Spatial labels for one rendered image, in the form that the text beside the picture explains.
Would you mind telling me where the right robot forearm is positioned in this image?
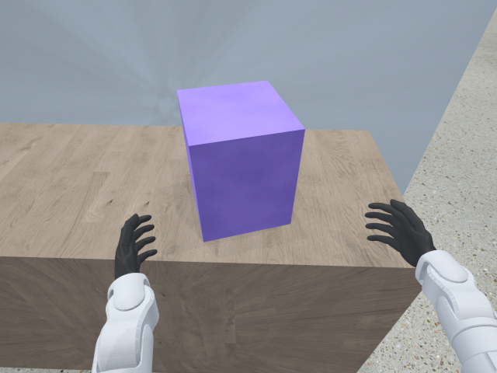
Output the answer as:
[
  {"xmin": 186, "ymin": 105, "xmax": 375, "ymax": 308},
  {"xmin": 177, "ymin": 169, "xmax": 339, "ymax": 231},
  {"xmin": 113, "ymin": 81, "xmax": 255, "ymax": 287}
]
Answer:
[{"xmin": 415, "ymin": 250, "xmax": 497, "ymax": 373}]

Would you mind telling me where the left robot forearm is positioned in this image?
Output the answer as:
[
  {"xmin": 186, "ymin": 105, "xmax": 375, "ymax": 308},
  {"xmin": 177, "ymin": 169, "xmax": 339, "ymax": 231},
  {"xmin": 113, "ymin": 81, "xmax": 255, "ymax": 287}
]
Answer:
[{"xmin": 92, "ymin": 273, "xmax": 159, "ymax": 373}]

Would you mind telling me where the carton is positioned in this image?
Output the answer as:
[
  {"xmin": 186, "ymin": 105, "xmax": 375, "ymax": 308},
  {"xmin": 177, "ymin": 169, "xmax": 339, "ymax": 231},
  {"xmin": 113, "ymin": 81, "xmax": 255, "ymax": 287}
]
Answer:
[{"xmin": 176, "ymin": 80, "xmax": 305, "ymax": 242}]

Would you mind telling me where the robot left hand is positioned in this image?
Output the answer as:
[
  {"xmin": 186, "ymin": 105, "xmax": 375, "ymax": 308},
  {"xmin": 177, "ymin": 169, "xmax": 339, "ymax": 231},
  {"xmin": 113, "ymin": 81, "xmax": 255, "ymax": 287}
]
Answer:
[{"xmin": 115, "ymin": 214, "xmax": 157, "ymax": 280}]

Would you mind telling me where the pedestal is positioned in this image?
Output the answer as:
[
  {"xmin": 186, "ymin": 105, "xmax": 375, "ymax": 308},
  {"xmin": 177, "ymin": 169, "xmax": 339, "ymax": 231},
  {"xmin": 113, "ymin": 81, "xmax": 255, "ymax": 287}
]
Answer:
[{"xmin": 0, "ymin": 123, "xmax": 422, "ymax": 373}]

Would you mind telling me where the robot right hand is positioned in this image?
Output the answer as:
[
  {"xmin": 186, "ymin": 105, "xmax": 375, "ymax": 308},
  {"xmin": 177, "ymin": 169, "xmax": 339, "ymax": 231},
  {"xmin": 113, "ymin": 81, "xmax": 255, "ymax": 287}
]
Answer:
[{"xmin": 365, "ymin": 199, "xmax": 436, "ymax": 268}]

